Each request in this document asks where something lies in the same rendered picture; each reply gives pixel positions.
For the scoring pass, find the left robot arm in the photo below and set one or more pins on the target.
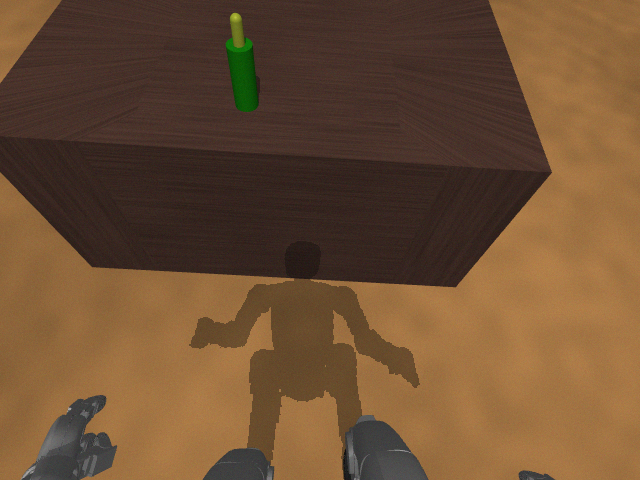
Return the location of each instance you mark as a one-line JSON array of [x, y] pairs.
[[55, 467]]

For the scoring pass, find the bottle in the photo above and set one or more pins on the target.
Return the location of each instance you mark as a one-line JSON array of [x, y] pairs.
[[242, 67]]

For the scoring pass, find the left robot hand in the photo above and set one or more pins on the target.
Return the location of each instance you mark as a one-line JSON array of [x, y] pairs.
[[94, 454]]

